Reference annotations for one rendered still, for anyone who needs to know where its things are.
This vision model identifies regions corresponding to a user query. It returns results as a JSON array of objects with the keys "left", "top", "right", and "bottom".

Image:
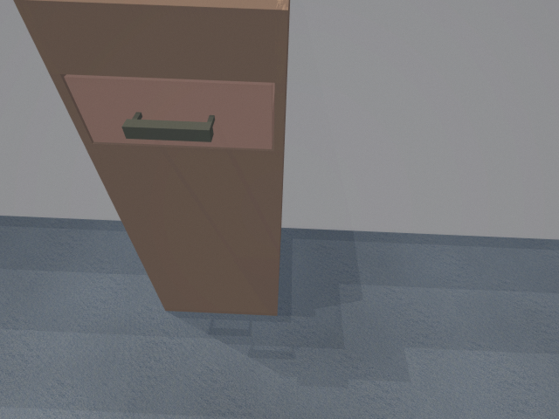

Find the drawer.
[{"left": 64, "top": 74, "right": 275, "bottom": 149}]

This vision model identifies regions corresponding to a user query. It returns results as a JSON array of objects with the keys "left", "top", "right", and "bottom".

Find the handle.
[{"left": 122, "top": 112, "right": 215, "bottom": 142}]

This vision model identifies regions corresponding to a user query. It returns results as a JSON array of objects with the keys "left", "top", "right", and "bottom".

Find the cabinet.
[{"left": 13, "top": 0, "right": 290, "bottom": 316}]

